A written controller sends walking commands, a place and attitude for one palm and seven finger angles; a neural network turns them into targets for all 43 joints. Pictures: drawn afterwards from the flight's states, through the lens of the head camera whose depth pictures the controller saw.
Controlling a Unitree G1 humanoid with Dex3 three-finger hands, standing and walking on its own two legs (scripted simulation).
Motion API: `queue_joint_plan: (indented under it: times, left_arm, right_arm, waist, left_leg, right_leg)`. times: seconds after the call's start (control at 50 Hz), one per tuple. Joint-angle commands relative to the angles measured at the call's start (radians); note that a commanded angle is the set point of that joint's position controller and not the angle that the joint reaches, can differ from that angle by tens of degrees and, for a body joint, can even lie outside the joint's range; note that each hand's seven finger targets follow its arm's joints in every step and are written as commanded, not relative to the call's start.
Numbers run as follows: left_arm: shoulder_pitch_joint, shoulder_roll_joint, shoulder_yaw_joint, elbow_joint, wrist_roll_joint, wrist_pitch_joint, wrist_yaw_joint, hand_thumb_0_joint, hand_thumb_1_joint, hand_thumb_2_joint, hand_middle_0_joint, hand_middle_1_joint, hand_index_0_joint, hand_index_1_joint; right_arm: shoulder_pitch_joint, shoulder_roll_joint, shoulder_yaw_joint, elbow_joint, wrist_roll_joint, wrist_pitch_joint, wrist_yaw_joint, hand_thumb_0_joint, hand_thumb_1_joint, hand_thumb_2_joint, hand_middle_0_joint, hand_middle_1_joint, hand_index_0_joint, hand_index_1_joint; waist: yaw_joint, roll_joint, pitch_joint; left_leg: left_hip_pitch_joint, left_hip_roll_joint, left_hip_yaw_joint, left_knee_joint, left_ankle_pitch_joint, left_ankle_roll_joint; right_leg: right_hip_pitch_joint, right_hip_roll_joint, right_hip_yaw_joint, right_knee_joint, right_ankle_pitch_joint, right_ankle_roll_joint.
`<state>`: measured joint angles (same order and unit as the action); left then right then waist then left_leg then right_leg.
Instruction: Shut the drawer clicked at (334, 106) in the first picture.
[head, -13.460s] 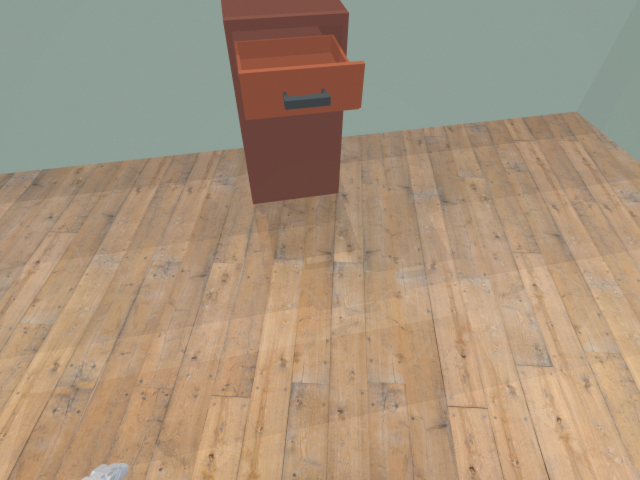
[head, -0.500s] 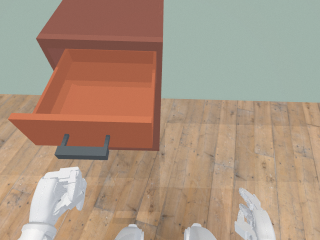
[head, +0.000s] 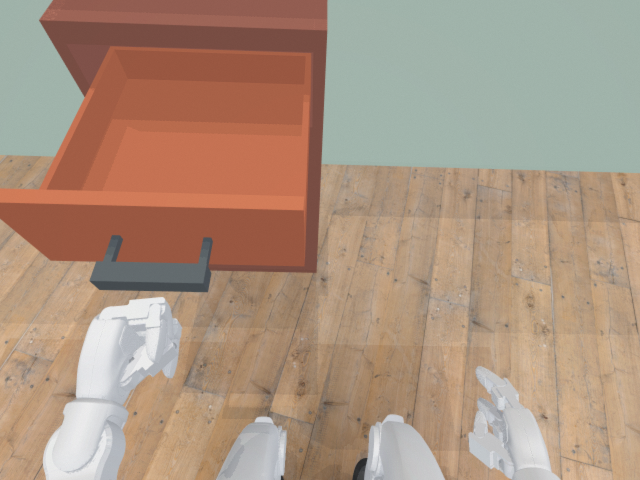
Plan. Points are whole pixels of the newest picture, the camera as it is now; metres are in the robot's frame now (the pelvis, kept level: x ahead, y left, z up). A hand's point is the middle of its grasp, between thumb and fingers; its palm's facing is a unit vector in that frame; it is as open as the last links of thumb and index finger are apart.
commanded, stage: bring the fist close to the handle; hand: left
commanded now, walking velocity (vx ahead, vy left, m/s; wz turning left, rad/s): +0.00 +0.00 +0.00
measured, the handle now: (157, 260) +0.37 +0.23 +0.03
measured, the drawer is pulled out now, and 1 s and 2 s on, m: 0.29 0.28 0.14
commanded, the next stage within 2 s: push the drawer shut in 0.48 s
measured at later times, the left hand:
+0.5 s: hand (176, 340) +0.27 +0.18 +0.02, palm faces +0.02 -1.00 -0.05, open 3.3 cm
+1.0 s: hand (176, 311) +0.30 +0.19 +0.02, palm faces +0.01 -1.00 -0.06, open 2.9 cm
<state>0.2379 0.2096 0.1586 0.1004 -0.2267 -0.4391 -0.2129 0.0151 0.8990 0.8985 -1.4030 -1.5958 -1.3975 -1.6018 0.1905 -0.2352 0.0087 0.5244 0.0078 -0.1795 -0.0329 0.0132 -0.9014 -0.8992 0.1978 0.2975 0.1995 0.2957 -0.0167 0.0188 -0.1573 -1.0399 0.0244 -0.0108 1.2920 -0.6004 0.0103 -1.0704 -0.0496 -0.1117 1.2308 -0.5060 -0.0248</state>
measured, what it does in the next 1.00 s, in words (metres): stands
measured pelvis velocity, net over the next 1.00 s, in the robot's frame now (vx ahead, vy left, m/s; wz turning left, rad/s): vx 0.00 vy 0.00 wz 0.01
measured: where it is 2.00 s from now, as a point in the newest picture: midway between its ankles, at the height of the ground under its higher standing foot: outside the picture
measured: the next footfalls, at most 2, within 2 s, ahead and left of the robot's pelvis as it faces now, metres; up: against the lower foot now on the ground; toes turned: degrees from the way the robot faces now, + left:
none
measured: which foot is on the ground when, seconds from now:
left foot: down 0.00-1.00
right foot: down 0.00-1.00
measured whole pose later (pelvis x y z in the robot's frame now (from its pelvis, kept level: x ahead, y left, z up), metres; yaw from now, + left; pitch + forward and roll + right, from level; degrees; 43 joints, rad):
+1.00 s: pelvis +0.00 +0.00 -0.01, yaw +0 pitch +22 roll -3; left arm 0.01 0.25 0.18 0.26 -0.21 -0.43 -0.20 -0.04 0.84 0.94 -1.40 -1.60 -1.40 -1.60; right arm 0.19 -0.25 0.02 0.56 0.01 -0.11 -0.05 0.01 -0.90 -0.90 0.20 0.30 0.20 0.30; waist -0.02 0.02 -0.15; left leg -1.11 0.02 -0.03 1.33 -0.60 0.01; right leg -1.13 -0.05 -0.12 1.26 -0.51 -0.02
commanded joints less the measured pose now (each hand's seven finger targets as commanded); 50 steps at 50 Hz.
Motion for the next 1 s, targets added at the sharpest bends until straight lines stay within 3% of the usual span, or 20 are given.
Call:
queue_joint_plan:
  times: [0.0, 0.08, 0.14, 0.22, 0.26, 0.32, 0.4, 0.46, 0.54, 0.56, 0.64, 0.72, 0.78, 0.84, 0.96, 0.98]
  left_arm:
    - [-0.139, 0.14, 0.094, -0.165, -0.013, -0.072, 0.013, 0.0, 0.9, 0.9, -1.4, -1.6, -1.4, -1.6]
    - [-0.135, 0.128, 0.071, -0.197, -0.017, -0.091, 0.0, 0.0, 0.9, 0.9, -1.4, -1.6, -1.4, -1.6]
    - [-0.073, 0.126, 0.052, -0.245, -0.026, -0.076, -0.007, 0.0, 0.9, 0.9, -1.4, -1.6, -1.4, -1.6]
    - [-0.062, 0.129, 0.058, -0.219, -0.018, -0.04, 0.014, 0.0, 0.9, 0.9, -1.4, -1.6, -1.4, -1.6]
    - [-0.079, 0.097, 0.031, -0.199, -0.012, -0.032, 0.03, 0.0, 0.9, 0.9, -1.4, -1.6, -1.4, -1.6]
    - [-0.105, 0.122, 0.057, -0.176, -0.006, -0.043, 0.055, 0.0, 0.9, 0.9, -1.4, -1.6, -1.4, -1.6]
    - [-0.141, 0.111, 0.025, -0.227, 0.013, -0.073, 0.059, 0.0, 0.9, 0.9, -1.4, -1.6, -1.4, -1.6]
    - [-0.156, 0.119, 0.018, -0.227, 0.019, -0.077, 0.057, 0.0, 0.9, 0.9, -1.4, -1.6, -1.4, -1.6]
    - [-0.095, 0.135, 0.052, -0.197, 0.01, -0.057, 0.051, 0.0, 0.9, 0.9, -1.4, -1.6, -1.4, -1.6]
    - [-0.093, 0.122, 0.042, -0.186, 0.008, -0.048, 0.049, 0.0, 0.9, 0.9, -1.4, -1.6, -1.4, -1.6]
    - [-0.167, 0.14, 0.069, -0.172, 0.007, -0.043, 0.058, 0.0, 0.9, 0.9, -1.4, -1.6, -1.4, -1.6]
    - [-0.268, 0.131, 0.041, -0.16, 0.011, -0.058, 0.053, 0.0, 0.9, 0.9, -1.4, -1.6, -1.4, -1.6]
    - [-0.304, 0.144, 0.054, -0.126, 0.01, -0.059, 0.039, 0.0, 0.9, 0.9, -1.4, -1.6, -1.4, -1.6]
    - [-0.385, 0.152, 0.051, -0.099, 0.01, -0.05, 0.029, 0.0, 0.9, 0.9, -1.4, -1.6, -1.4, -1.6]
    - [-0.52, 0.176, 0.082, -0.035, -0.002, -0.045, 0.019, 0.0, 0.9, 0.9, -1.4, -1.6, -1.4, -1.6]
    - [-0.525, 0.189, 0.099, -0.038, -0.004, -0.046, 0.019, 0.0, 0.9, 0.9, -1.4, -1.6, -1.4, -1.6]
  right_arm:
    - [-0.008, -0.14, -0.059, -0.136, 0.0, -0.032, -0.012, 0.0, -0.9, -0.9, 0.2, 0.3, 0.2, 0.3]
    - [-0.007, -0.14, -0.06, -0.139, -0.001, -0.029, -0.007, 0.0, -0.9, -0.9, 0.2, 0.3, 0.2, 0.3]
    - [-0.003, -0.143, -0.062, -0.15, 0.002, -0.025, -0.001, 0.0, -0.9, -0.9, 0.2, 0.3, 0.2, 0.3]
    - [-0.004, -0.147, -0.062, -0.151, 0.007, -0.005, -0.002, 0.0, -0.9, -0.9, 0.2, 0.3, 0.2, 0.3]
    - [-0.008, -0.146, -0.059, -0.154, 0.008, 0.001, -0.001, 0.0, -0.9, -0.9, 0.2, 0.3, 0.2, 0.3]
    - [-0.008, -0.149, -0.058, -0.154, 0.005, 0.006, -0.005, 0.0, -0.9, -0.9, 0.2, 0.3, 0.2, 0.3]
    - [-0.005, -0.143, -0.058, -0.157, 0.001, 0.004, -0.005, 0.0, -0.9, -0.9, 0.2, 0.3, 0.2, 0.3]
    - [0.004, -0.144, -0.057, -0.154, 0.0, 0.008, -0.006, 0.0, -0.9, -0.9, 0.2, 0.3, 0.2, 0.3]
    - [0.001, -0.146, -0.058, -0.16, 0.003, 0.02, -0.005, 0.0, -0.9, -0.9, 0.2, 0.3, 0.2, 0.3]
    - [-0.001, -0.144, -0.056, -0.161, 0.005, 0.024, -0.003, 0.0, -0.9, -0.9, 0.2, 0.3, 0.2, 0.3]
    - [0.005, -0.145, -0.055, -0.151, 0.002, 0.031, -0.006, 0.0, -0.9, -0.9, 0.2, 0.3, 0.2, 0.3]
    - [0.01, -0.147, -0.053, -0.137, 0.0, 0.026, -0.01, 0.0, -0.9, -0.9, 0.2, 0.3, 0.2, 0.3]
    - [0.02, -0.151, -0.055, -0.12, 0.0, 0.025, -0.013, 0.0, -0.9, -0.9, 0.2, 0.3, 0.2, 0.3]
    - [0.021, -0.156, -0.053, -0.107, 0.001, 0.026, -0.017, 0.0, -0.9, -0.9, 0.2, 0.3, 0.2, 0.3]
    - [0.019, -0.159, -0.051, -0.081, 0.005, 0.023, -0.03, 0.0, -0.9, -0.9, 0.2, 0.3, 0.2, 0.3]
    - [0.02, -0.16, -0.051, -0.078, 0.004, 0.022, -0.031, 0.0, -0.9, -0.9, 0.2, 0.3, 0.2, 0.3]
  waist:
    - [-0.005, -0.006, -0.292]
    - [0.008, 0.063, -0.354]
    - [0.013, 0.072, -0.395]
    - [-0.001, 0.016, -0.338]
    - [-0.014, 0.004, -0.284]
    - [-0.017, -0.037, -0.251]
    - [-0.006, 0.043, -0.313]
    - [-0.014, 0.037, -0.316]
    - [0.0, 0.012, -0.334]
    - [-0.002, 0.025, -0.312]
    - [-0.013, 0.017, -0.309]
    - [-0.034, 0.03, -0.318]
    - [-0.031, 0.034, -0.341]
    - [-0.047, 0.034, -0.341]
    - [-0.053, 0.028, -0.351]
    - [-0.043, 0.04, -0.374]
  left_leg:
    - [0.061, -0.033, -0.025, -0.171, 0.245, 0.011]
    - [0.099, -0.034, -0.025, -0.167, 0.292, 0.009]
    - [0.148, -0.029, -0.032, -0.184, 0.346, 0.007]
    - [0.11, -0.027, -0.042, -0.192, 0.314, 0.009]
    - [0.091, -0.03, -0.04, -0.193, 0.264, 0.008]
    - [0.052, -0.031, -0.043, -0.19, 0.198, 0.011]
    - [0.103, -0.033, -0.037, -0.191, 0.232, 0.007]
    - [0.116, -0.03, -0.044, -0.193, 0.255, 0.006]
    - [0.103, -0.031, -0.037, -0.191, 0.272, 0.009]
    - [0.098, -0.034, -0.033, -0.193, 0.264, 0.008]
    - [0.089, -0.032, -0.033, -0.182, 0.272, 0.009]
    - [0.099, -0.03, -0.037, -0.173, 0.278, 0.011]
    - [0.113, -0.029, -0.034, -0.173, 0.298, 0.008]
    - [0.11, -0.029, -0.034, -0.164, 0.294, 0.011]
    - [0.092, -0.031, -0.03, -0.163, 0.245, 0.013]
    - [0.097, -0.031, -0.03, -0.166, 0.252, 0.011]
  right_leg:
    - [0.249, 0.037, 0.083, -0.151, 0.125, 0.001]
    - [0.245, 0.035, 0.076, -0.127, 0.171, -0.005]
    - [0.267, 0.036, 0.065, -0.128, 0.217, -0.006]
    - [0.246, 0.041, 0.053, -0.131, 0.188, -0.003]
    - [0.212, 0.039, 0.052, -0.14, 0.144, 0.001]
    - [0.197, 0.041, 0.056, -0.151, 0.073, 0.0]
    - [0.203, 0.037, 0.059, -0.138, 0.105, -0.006]
    - [0.205, 0.039, 0.056, -0.136, 0.127, -0.007]
    - [0.243, 0.041, 0.061, -0.139, 0.154, -0.004]
    - [0.238, 0.041, 0.062, -0.145, 0.151, -0.004]
    - [0.235, 0.041, 0.063, -0.141, 0.164, -0.003]
    - [0.217, 0.043, 0.063, -0.137, 0.165, -0.003]
    - [0.233, 0.041, 0.067, -0.14, 0.192, -0.003]
    - [0.218, 0.041, 0.069, -0.14, 0.19, 0.0]
    - [0.216, 0.038, 0.079, -0.154, 0.142, 0.004]
    - [0.229, 0.037, 0.08, -0.153, 0.146, 0.002]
